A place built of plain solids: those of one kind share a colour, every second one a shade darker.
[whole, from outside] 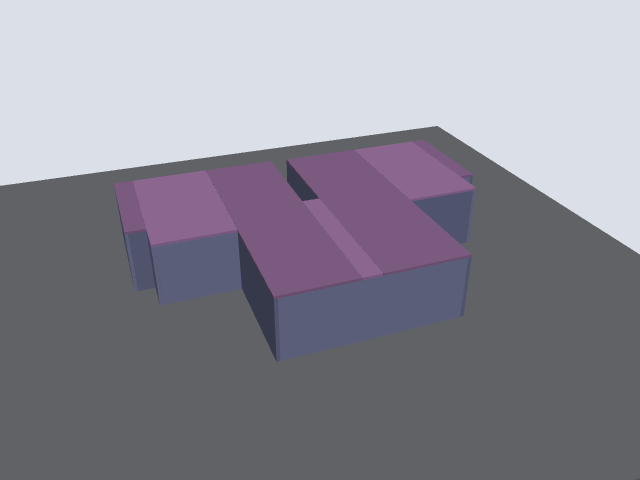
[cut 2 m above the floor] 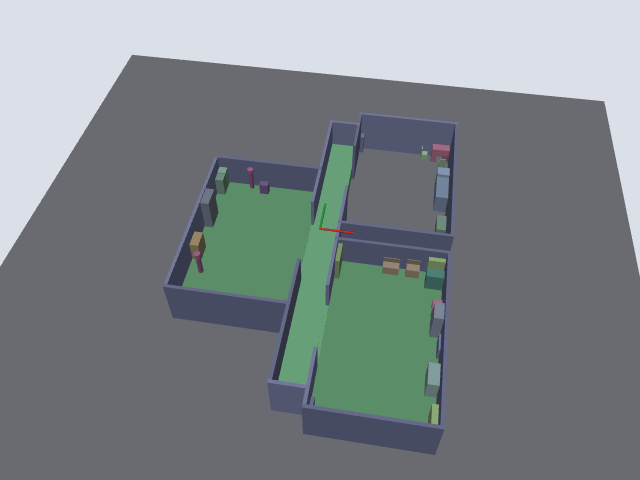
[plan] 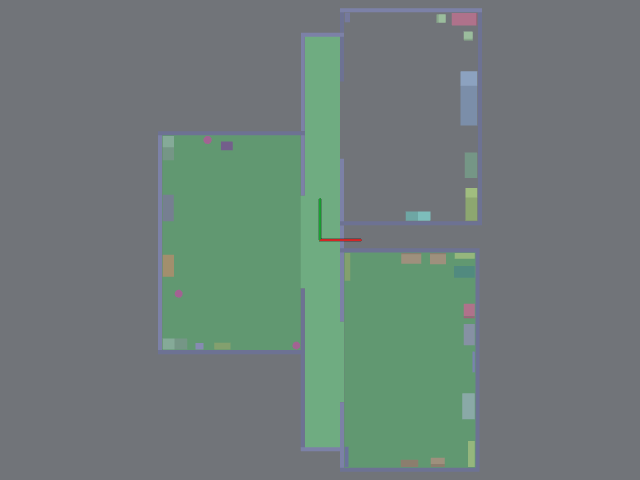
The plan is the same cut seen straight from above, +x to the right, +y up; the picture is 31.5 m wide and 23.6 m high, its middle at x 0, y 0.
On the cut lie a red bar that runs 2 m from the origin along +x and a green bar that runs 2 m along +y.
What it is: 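One storey of an old house, long lived in; a hall and three lower rooms beside it, each open to the hall along a stretch without wall, rail or kerb; a room's floor lies below the hall's by a bare drop, by one riser or not at all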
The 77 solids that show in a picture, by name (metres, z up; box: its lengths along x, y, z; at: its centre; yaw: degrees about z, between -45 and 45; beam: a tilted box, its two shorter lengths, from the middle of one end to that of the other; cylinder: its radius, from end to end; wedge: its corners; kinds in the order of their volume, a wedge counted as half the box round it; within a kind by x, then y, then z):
{
 "floor_1": {"box": [6.82, 10.56, 1.01], "at": [-4.35, -0.13, 0.46]},
 "floor_2": {"box": [0.2, 4.56, 1.01], "at": [-0.84, -0.1, 0.46]},
 "floor_3": {"box": [1.73, 20.18, 1.21], "at": [0.12, -0.1, 0.56]},
 "floor_4": {"box": [0.2, 3.96, 1.21], "at": [1.09, -5.99, 0.56]},
 "floor_5": {"box": [6.46, 10.59, 1.21], "at": [4.42, -5.91, 0.56]},
 "wall_1": {"box": [0.2, 10.56, 3.94], "at": [-7.86, -0.13, 1.92]},
 "wall_2": {"box": [7.22, 0.2, 3.94], "at": [-4.35, -5.51, 1.92]},
 "wall_3": {"box": [7.22, 0.2, 3.94], "at": [-4.35, 5.25, 1.92]},
 "wall_4": {"box": [0.2, 4.57, 3.94], "at": [-0.84, -7.9, 1.92]},
 "wall_5": {"box": [0.2, 3.03, 3.94], "at": [-0.84, -3.9, 1.92]},
 "wall_6": {"box": [0.2, 2.97, 3.94], "at": [-0.84, 3.67, 1.92]},
 "wall_7": {"box": [0.2, 4.64, 3.94], "at": [-0.84, 7.67, 1.92]},
 "wall_8": {"box": [2.13, 0.2, 3.94], "at": [0.12, -10.29, 1.92]},
 "wall_9": {"box": [2.13, 0.2, 3.94], "at": [0.12, 10.1, 1.92]},
 "wall_10": {"box": [0.2, 0.81, 3.94], "at": [1.09, -10.79, 1.92]},
 "wall_11": {"box": [0.2, 2.21, 3.94], "at": [1.09, -9.08, 1.92]},
 "wall_12": {"box": [0.2, 3.4, 3.94], "at": [1.09, -2.31, 1.92]},
 "wall_13": {"box": [0.2, 1.13, 3.94], "at": [1.09, 0.15, 1.92]},
 "wall_14": {"box": [0.2, 3.08, 3.94], "at": [1.09, 2.46, 1.92]},
 "wall_15": {"box": [0.2, 2.2, 3.94], "at": [1.09, 8.9, 1.92]},
 "wall_16": {"box": [0.2, 1.0, 3.94], "at": [1.09, 10.7, 1.92]},
 "wall_17": {"box": [6.86, 0.2, 3.94], "at": [4.42, -11.3, 1.92]},
 "wall_18": {"box": [6.86, 0.2, 3.94], "at": [4.42, -0.51, 1.92]},
 "wall_19": {"box": [6.98, 0.2, 3.94], "at": [4.47, 0.82, 1.92]},
 "wall_20": {"box": [6.98, 0.2, 3.94], "at": [4.47, 11.3, 1.92]},
 "wall_21": {"box": [0.2, 10.59, 3.94], "at": [7.74, -5.91, 1.92]},
 "wall_22": {"box": [0.2, 10.28, 3.94], "at": [7.86, 6.06, 1.92]},
 "roof_1": {"box": [9.15, 1.13, 0.16], "at": [-3.39, 0.15, 3.97]},
 "roof_2": {"box": [15.81, 5.2, 0.16], "at": [-0.06, -3.01, 3.97]},
 "roof_3": {"box": [15.93, 4.63, 0.16], "at": [0.0, 3.04, 3.97]},
 "roof_4": {"box": [8.79, 4.77, 0.16], "at": [3.45, -8.0, 3.97]},
 "roof_5": {"box": [8.91, 4.84, 0.16], "at": [3.51, 7.77, 3.97]},
 "roof_6": {"box": [6.86, 1.01, 0.16], "at": [4.42, -10.89, 3.97]},
 "roof_7": {"box": [6.98, 1.2, 0.16], "at": [4.47, 10.8, 3.97]},
 "workbench_1": {"box": [0.82, 2.67, 1.43], "at": [7.32, 6.96, 0.67]},
 "workbench_2": {"box": [0.82, 0.72, 0.24], "at": [7.32, 7.94, 1.5]},
 "wardrobe_1": {"box": [0.55, 1.31, 2.28], "at": [-7.46, 1.58, 2.1]},
 "wardrobe_2": {"box": [0.55, 1.04, 1.95], "at": [7.34, -4.65, 2.14]},
 "carton_stack_1": {"box": [0.55, 0.64, 1.33], "at": [-7.46, 4.24, 1.62]},
 "carton_stack_2": {"box": [0.55, 0.56, 1.39], "at": [-7.46, 4.84, 1.66]},
 "carton_stack_3": {"box": [1.2, 0.53, 0.72], "at": [-7.13, -5.11, 1.32]},
 "carton_stack_4": {"box": [0.63, 0.53, 0.09], "at": [-6.84, -5.11, 1.73]},
 "carton_stack_5": {"box": [0.62, 1.26, 1.1], "at": [7.42, 3.67, 0.5]},
 "bookcase_1": {"box": [0.81, 0.33, 1.5], "at": [-4.8, -5.22, 1.71]},
 "bookcase_2": {"box": [0.28, 1.37, 1.72], "at": [1.36, -1.32, 2.02]},
 "bookcase_3": {"box": [0.99, 0.28, 1.5], "at": [7.12, -0.78, 1.92]},
 "bookcase_4": {"box": [0.34, 1.29, 1.41], "at": [7.44, -10.52, 1.87]},
 "toy_chest_1": {"box": [0.86, 0.37, 0.83], "at": [4.4, -10.98, 1.58]},
 "toy_chest_2": {"box": [0.98, 0.47, 0.62], "at": [4.49, -0.94, 1.47]},
 "toy_chest_3": {"box": [0.98, 0.06, 0.96], "at": [4.49, -0.67, 1.64]},
 "toy_chest_4": {"box": [0.7, 0.15, 0.93], "at": [5.79, -11.09, 1.63]},
 "toy_chest_5": {"box": [0.7, 0.31, 0.7], "at": [5.79, -10.86, 1.51]},
 "toy_chest_6": {"box": [0.8, 0.5, 0.68], "at": [5.8, -0.95, 1.5]},
 "toy_chest_7": {"box": [0.8, 0.06, 1.04], "at": [5.8, -0.67, 1.69]},
 "stove_1": {"box": [0.58, 1.14, 1.43], "at": [7.44, 1.52, 0.66]},
 "stove_2": {"box": [0.58, 0.48, 0.7], "at": [7.44, 2.33, 0.3]},
 "cot_1": {"box": [0.62, 1.28, 1.34], "at": [7.3, -8.17, 1.83]},
 "chest_drawers_1": {"box": [0.55, 1.08, 1.38], "at": [-7.46, -1.26, 1.65]},
 "highchair_pram_1": {"box": [1.03, 0.58, 1.2], "at": [7.1, -1.57, 1.76]},
 "desk_1": {"box": [0.4, 0.62, 0.74], "at": [6.68, 10.86, 0.32]},
 "desk_2": {"box": [1.19, 0.62, 0.5], "at": [7.07, 10.86, 0.94]},
 "desk_3": {"box": [0.55, 0.61, 0.12], "at": [7.34, -3.44, 1.93]},
 "crate_stack_1": {"box": [0.61, 0.45, 0.87], "at": [4.52, 1.17, 0.38]},
 "crate_stack_2": {"box": [0.61, 0.45, 0.68], "at": [5.13, 1.17, 0.29]},
 "tall_odds_1": {"box": [0.4, 0.31, 1.42], "at": [-5.92, -5.22, 1.67]},
 "tall_odds_2": {"box": [0.26, 0.46, 1.5], "at": [1.35, 10.94, 0.7]},
 "floor_lamp_round_1": {"cylinder": 0.15, "from": [-6.95, -2.64, 0.96], "to": [-6.95, -2.64, 2.33]},
 "floor_lamp_round_2": {"cylinder": 0.19, "from": [-6.95, -2.64, 2.33], "to": [-6.95, -2.64, 2.67]},
 "floor_lamp_round_3": {"cylinder": 0.14, "from": [-5.53, 4.92, 0.96], "to": [-5.53, 4.92, 2.38]},
 "floor_lamp_round_4": {"cylinder": 0.2, "from": [-5.53, 4.92, 2.38], "to": [-5.53, 4.92, 2.64]},
 "floor_lamp_round_5": {"cylinder": 0.19, "from": [-1.16, -5.19, 2.29], "to": [-1.16, -5.19, 2.67]},
 "radiator_1": {"box": [0.19, 1.01, 0.77], "at": [1.31, -10.66, 1.55]},
 "radiator_2": {"box": [0.11, 1.03, 0.97], "at": [7.56, -5.99, 1.65]},
 "dining_chair_1": {"box": [0.38, 0.42, 0.52], "at": [6.0, 10.89, 0.21]},
 "dining_chair_2": {"box": [0.44, 0.08, 1.03], "at": [7.29, 9.85, 0.46]},
 "dining_chair_3": {"box": [0.44, 0.36, 0.52], "at": [7.29, 10.07, 0.21]},
 "side_table_1": {"box": [0.58, 0.43, 0.79], "at": [-4.58, 4.63, 1.36]}
}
